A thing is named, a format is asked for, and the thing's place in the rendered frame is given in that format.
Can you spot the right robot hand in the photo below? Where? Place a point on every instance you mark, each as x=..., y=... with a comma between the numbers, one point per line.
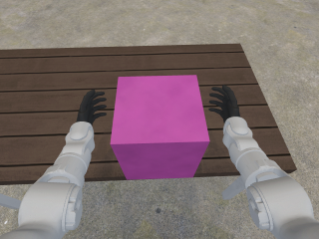
x=229, y=106

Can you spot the carton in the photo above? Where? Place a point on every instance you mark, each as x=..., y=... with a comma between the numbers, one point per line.
x=159, y=129

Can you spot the right robot forearm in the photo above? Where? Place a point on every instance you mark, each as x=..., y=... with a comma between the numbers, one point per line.
x=248, y=158

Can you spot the table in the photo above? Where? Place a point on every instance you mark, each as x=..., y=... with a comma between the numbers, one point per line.
x=41, y=91

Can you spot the robot right upper arm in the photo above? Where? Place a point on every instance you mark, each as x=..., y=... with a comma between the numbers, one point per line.
x=280, y=206

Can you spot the left robot hand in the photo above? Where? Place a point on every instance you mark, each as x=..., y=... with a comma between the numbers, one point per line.
x=87, y=110

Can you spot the left robot forearm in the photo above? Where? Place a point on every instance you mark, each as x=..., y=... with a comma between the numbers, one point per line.
x=72, y=163

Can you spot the robot left upper arm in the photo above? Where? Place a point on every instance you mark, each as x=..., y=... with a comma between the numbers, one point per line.
x=50, y=210

